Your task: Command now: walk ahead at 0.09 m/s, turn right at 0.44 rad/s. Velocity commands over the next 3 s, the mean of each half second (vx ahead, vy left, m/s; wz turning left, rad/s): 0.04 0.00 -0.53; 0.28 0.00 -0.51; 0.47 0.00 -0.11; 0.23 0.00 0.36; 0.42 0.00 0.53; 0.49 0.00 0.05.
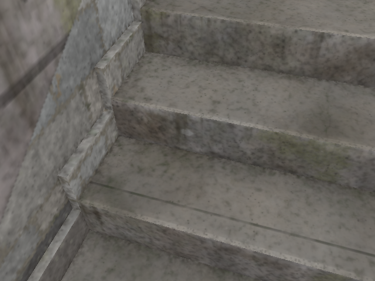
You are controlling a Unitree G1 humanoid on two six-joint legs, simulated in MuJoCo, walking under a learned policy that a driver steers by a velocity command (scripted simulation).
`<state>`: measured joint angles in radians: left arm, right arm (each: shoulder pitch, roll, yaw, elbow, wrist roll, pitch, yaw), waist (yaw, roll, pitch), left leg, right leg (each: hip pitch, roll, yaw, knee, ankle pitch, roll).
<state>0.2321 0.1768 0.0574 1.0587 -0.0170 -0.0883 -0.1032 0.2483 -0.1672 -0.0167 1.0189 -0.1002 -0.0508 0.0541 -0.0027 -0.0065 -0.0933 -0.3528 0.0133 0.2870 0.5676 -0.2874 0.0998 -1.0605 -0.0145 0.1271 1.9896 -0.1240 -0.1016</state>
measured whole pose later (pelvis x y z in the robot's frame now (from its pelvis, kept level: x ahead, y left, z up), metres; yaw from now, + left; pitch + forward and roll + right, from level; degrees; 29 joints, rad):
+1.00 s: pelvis +0.21 -0.02 +0.08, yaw -31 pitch +6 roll +2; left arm 0.21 0.31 0.08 0.99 0.06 -0.05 -0.07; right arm 0.25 -0.22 0.03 0.97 -0.05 -0.09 0.04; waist -0.06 -0.01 -0.14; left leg -0.75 0.02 0.15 1.20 -0.57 0.08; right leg -0.79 0.10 0.25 1.73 0.06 -0.17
